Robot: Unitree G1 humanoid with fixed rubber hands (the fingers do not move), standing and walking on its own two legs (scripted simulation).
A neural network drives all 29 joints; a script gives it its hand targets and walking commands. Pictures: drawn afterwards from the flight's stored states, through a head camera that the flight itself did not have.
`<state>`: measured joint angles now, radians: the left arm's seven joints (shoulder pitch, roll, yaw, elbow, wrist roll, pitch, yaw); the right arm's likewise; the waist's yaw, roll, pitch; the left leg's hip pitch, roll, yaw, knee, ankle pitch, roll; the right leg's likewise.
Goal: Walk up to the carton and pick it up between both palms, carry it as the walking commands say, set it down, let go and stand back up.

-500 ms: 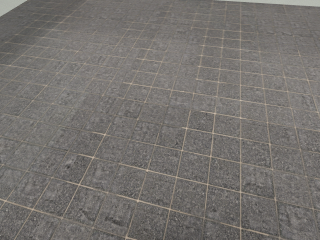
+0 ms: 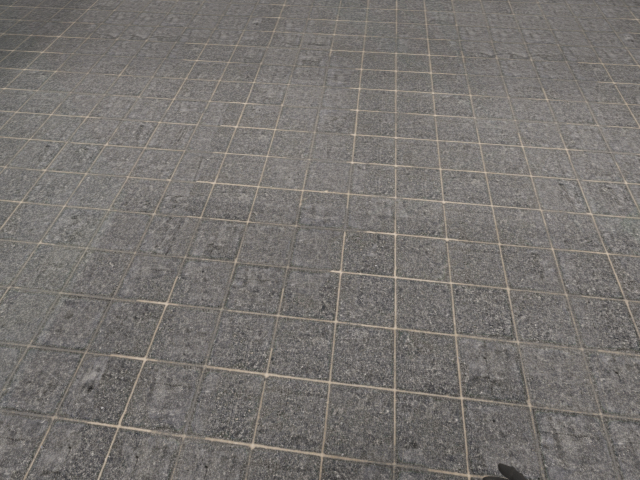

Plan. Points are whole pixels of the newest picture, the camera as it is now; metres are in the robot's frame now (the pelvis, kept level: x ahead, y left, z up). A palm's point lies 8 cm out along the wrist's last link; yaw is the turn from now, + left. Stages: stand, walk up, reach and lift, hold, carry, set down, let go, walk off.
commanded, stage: walk up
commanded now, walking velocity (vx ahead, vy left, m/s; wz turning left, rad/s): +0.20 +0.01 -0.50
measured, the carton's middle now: out of the picture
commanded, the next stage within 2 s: none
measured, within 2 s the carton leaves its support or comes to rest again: neither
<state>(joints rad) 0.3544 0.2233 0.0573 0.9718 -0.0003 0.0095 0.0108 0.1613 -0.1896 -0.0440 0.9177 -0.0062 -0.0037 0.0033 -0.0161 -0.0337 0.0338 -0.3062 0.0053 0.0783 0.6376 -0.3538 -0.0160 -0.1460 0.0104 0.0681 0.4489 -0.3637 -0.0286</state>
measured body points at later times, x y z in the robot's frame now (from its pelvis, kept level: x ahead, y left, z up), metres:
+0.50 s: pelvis +0.19 -0.01 -0.03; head +0.21 +0.01 +0.41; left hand +0.31 +0.22 -0.19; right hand +0.18 -0.27 -0.16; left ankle -0.03 +0.12 -0.74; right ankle +0.28 -0.13 -0.71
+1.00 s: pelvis +0.46 -0.05 +0.00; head +0.51 -0.09 +0.45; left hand +0.56 +0.20 -0.13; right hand +0.50 -0.35 -0.12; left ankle +0.56 +0.07 -0.69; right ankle +0.29 -0.12 -0.74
